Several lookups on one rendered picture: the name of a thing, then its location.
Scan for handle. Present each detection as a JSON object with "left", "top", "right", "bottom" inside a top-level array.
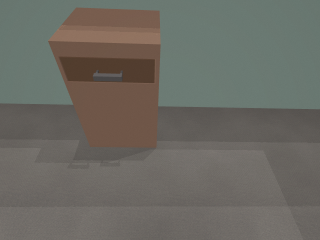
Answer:
[{"left": 93, "top": 70, "right": 123, "bottom": 82}]

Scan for drawer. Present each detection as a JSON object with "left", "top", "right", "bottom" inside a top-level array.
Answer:
[{"left": 60, "top": 56, "right": 155, "bottom": 83}]

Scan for cabinet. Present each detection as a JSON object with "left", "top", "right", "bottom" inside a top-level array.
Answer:
[{"left": 48, "top": 7, "right": 161, "bottom": 148}]

